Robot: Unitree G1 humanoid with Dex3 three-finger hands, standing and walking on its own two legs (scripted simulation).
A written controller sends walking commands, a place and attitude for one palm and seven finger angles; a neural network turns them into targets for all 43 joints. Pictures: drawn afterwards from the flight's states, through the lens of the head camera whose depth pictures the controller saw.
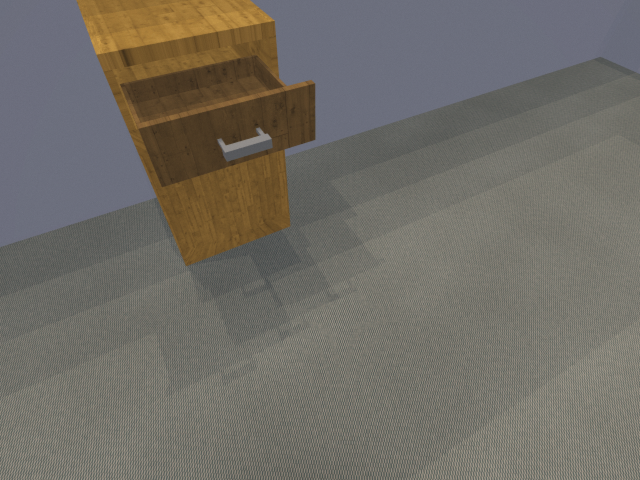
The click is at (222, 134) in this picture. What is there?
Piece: drawer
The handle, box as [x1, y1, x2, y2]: [217, 127, 272, 161]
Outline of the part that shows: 271,138 267,133 264,134 259,127 256,128 256,131 259,135 256,137 228,145 225,145 220,138 217,140 222,149 223,155 227,161 272,147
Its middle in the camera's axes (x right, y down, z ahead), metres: -0.18 -0.22 +0.90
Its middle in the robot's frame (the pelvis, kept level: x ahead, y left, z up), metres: +0.82 +0.22 -0.06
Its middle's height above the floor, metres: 0.71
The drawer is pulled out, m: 0.28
